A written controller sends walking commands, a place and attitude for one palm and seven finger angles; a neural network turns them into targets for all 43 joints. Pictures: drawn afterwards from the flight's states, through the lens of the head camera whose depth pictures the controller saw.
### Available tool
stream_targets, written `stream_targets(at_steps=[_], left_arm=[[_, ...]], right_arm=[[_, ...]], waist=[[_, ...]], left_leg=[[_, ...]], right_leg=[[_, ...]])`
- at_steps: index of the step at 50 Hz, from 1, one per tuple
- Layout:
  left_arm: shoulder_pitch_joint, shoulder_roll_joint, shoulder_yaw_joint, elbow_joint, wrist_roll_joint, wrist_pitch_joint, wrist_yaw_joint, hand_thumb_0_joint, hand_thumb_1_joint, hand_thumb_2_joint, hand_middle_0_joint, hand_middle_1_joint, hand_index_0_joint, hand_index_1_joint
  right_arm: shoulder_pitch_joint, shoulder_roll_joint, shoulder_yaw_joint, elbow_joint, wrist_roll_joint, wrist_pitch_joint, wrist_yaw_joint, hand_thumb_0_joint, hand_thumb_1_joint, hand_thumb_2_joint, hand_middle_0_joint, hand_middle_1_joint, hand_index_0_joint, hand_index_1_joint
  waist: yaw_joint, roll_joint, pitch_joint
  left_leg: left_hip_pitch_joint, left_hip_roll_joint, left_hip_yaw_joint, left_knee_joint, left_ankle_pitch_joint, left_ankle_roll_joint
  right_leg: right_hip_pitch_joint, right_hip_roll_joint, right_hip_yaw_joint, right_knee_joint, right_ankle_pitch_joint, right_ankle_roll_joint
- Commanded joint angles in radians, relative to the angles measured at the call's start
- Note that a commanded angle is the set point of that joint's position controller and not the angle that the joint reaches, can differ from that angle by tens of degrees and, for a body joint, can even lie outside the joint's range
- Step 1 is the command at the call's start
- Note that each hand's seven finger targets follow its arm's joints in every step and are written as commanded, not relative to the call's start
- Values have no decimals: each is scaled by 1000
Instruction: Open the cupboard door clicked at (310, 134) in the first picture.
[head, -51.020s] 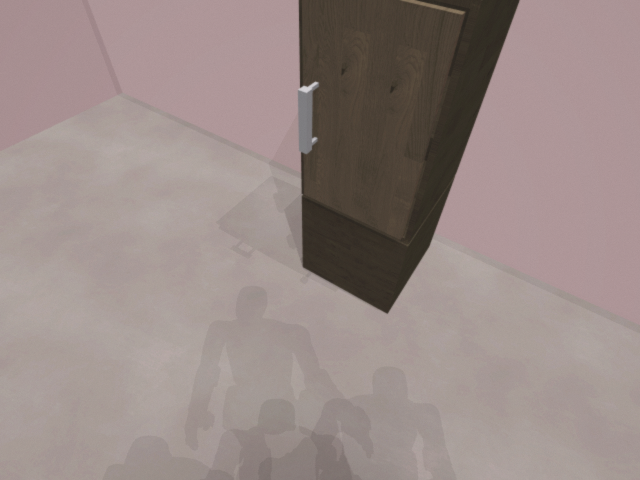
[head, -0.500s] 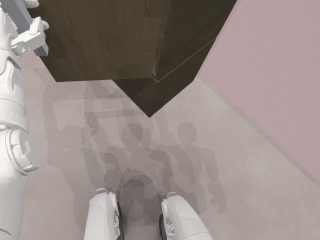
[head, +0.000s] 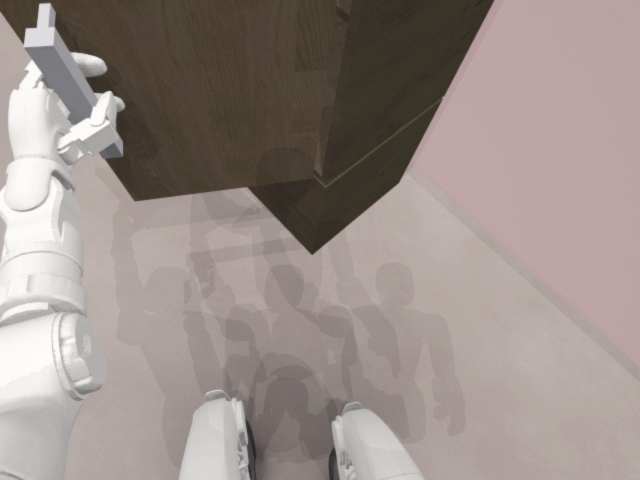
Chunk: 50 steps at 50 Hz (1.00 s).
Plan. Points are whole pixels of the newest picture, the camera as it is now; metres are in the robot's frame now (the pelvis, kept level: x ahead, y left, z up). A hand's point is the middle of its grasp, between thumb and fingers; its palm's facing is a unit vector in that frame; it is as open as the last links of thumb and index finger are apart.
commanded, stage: pull the door open along its arc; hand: left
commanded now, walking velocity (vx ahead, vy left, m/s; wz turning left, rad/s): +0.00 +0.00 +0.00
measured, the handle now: (83, 89) +0.57 +0.24 +0.07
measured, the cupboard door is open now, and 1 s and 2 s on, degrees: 59 100 100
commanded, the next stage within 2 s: open thumb and fingers to let go in 0.76 s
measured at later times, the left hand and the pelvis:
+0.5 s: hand (173, 221) +0.39 +0.13 +0.07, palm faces +0.45 -0.90 +0.01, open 6.4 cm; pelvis +0.01 -0.02 +0.02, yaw +3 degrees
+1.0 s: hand (228, 255) +0.36 +0.07 +0.07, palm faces +0.45 -0.89 -0.02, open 6.5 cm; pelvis +0.01 -0.04 +0.02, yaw +6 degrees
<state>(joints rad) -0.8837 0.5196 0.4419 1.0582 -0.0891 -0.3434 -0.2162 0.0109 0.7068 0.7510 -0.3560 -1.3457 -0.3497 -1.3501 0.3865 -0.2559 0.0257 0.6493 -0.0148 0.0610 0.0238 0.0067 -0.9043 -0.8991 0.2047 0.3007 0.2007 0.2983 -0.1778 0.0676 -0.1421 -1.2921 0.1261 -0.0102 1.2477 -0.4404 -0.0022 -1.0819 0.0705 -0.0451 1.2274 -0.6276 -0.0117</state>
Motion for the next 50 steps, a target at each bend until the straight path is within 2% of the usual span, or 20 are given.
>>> stream_targets(at_steps=[1,4,6,7,8,9,11,14,15,18,19,22,25,27,31,34,35,39,43,50], left_arm=[[-124,158,-24,-290,-39,-80,-22,0,900,900,-400,-1350,-400,-1350],[45,79,-58,-418,-64,-91,-11,0,900,900,-400,-1350,-400,-1350],[160,34,-80,-451,-79,-91,-1,0,900,900,-400,-1350,-400,-1350],[172,2,84,-499,-159,-88,164,0,900,900,-400,-1350,-400,-1350],[247,-97,-6,-518,-136,-81,243,0,900,900,-400,-1350,-400,-1350],[304,-137,-23,-552,-129,-85,294,0,900,900,-400,-1350,-400,-1350],[360,-151,-29,-582,-83,-89,394,0,900,900,-400,-1350,-400,-1350],[380,-177,-71,-661,29,-116,539,0,900,900,-400,-1350,-400,-1350],[399,-221,-108,-662,55,-121,574,0,900,900,-400,-1350,-400,-1350],[405,-303,-163,-674,91,-126,659,0,900,900,-400,-1350,-400,-1350],[394,-316,-162,-681,92,-127,690,0,900,900,-400,-1350,-400,-1350],[405,-385,-240,-677,108,-135,713,0,900,900,-400,-1350,-400,-1350],[435,-436,-314,-736,131,-156,713,0,900,900,-400,-1350,-400,-1350],[485,-479,-366,-748,132,-159,709,0,900,900,-400,-1350,-400,-1350],[525,-513,-406,-755,116,-159,715,0,900,900,-400,-1350,-400,-1350],[540,-533,-438,-788,129,-165,733,0,900,900,-400,-1350,-400,-1350],[562,-575,-479,-795,136,-164,739,0,900,900,-400,-1350,-400,-1350],[636,-681,-588,-822,178,-147,756,0,900,900,-400,-1350,-400,-1350],[403,-578,-518,-788,212,-152,785,0,900,900,-400,-1350,-400,-1350],[420,-620,-544,-781,182,-175,760,0,410,690,-365,-1298,-365,-1298]], right_arm=[[137,-171,-79,-76,9,-8,0,0,-900,-900,200,300,200,300],[111,-165,-90,-108,15,-11,9,0,-900,-900,200,300,200,300],[81,-158,-91,-124,20,-9,13,0,-900,-900,200,300,200,300],[64,-127,-90,-131,10,-17,6,0,-900,-900,200,300,200,300],[41,-117,-87,-142,7,-25,12,0,-900,-900,200,300,200,300],[38,-113,-87,-144,7,-29,18,0,-900,-900,200,300,200,300],[27,-110,-87,-145,-7,-21,27,0,-900,-900,200,300,200,300],[10,-99,-90,-154,-33,-6,35,0,-900,-900,200,300,200,300],[-5,-89,-89,-158,-40,0,38,0,-900,-900,200,300,200,300],[-46,-79,-88,-168,-52,12,38,0,-900,-900,200,300,200,300],[-48,-78,-89,-172,-56,13,33,0,-900,-900,200,300,200,300],[-86,-68,-89,-168,-59,12,24,0,-900,-900,200,300,200,300],[-108,-58,-92,-169,-64,5,19,0,-900,-900,200,300,200,300],[-122,-53,-91,-172,-62,0,22,0,-900,-900,200,300,200,300],[-145,-46,-89,-166,-59,-12,16,0,-900,-900,200,300,200,300],[-160,-41,-89,-165,-60,-21,13,0,-900,-900,200,300,200,300],[-166,-32,-89,-166,-61,-24,17,0,-900,-900,200,300,200,300],[-169,-25,-91,-170,-66,-44,26,0,-900,-900,200,300,200,300],[-156,-33,-93,-122,-77,-44,5,0,-900,-900,200,300,200,300],[-169,-31,-98,-123,-72,-46,-3,0,-900,-900,200,300,200,300]], waist=[[58,71,-561],[85,63,-567],[96,27,-504],[176,-14,-498],[150,-4,-459],[153,-14,-435],[161,-32,-405],[164,-18,-400],[164,-18,-397],[158,-47,-377],[155,-93,-374],[146,-119,-371],[154,-74,-406],[154,-91,-388],[144,-151,-342],[152,-136,-328],[153,-112,-335],[144,-149,-341],[98,-184,-304],[117,-147,-385]], left_leg=[[648,-77,-31,-98,428,38],[699,-86,-22,-124,476,36],[673,-92,-11,-144,444,34],[637,-91,2,-165,436,20],[625,-96,8,-179,410,16],[632,-94,6,-186,419,13],[615,-95,12,-192,424,8],[622,-96,12,-187,425,7],[622,-96,13,-191,412,5],[605,-101,15,-197,347,6],[594,-100,11,-197,338,8],[578,-106,17,-201,285,8],[614,-109,25,-199,303,10],[614,-110,26,-203,296,11],[571,-116,21,-206,241,13],[564,-119,17,-209,228,12],[570,-122,21,-208,231,11],[588,-120,14,-205,263,13],[531,-119,3,-167,219,17],[573,-124,9,-166,242,18]], right_leg=[[172,16,-2,-189,584,-2],[215,14,-4,-201,644,-4],[233,9,-5,-219,645,2],[279,9,-13,-223,632,11],[278,8,-14,-228,622,16],[275,7,-21,-229,619,12],[284,1,-19,-220,627,11],[280,-6,-8,-201,617,7],[280,-11,-7,-201,603,7],[292,-16,0,-222,556,5],[307,-15,0,-228,552,6],[327,-26,15,-248,535,12],[341,-32,23,-249,571,9],[354,-36,25,-260,592,13],[381,-58,52,-290,616,32],[388,-67,67,-298,600,32],[389,-73,68,-295,616,31],[387,-72,50,-283,662,27],[341,-95,84,-286,658,44],[352,-92,79,-280,658,38]])
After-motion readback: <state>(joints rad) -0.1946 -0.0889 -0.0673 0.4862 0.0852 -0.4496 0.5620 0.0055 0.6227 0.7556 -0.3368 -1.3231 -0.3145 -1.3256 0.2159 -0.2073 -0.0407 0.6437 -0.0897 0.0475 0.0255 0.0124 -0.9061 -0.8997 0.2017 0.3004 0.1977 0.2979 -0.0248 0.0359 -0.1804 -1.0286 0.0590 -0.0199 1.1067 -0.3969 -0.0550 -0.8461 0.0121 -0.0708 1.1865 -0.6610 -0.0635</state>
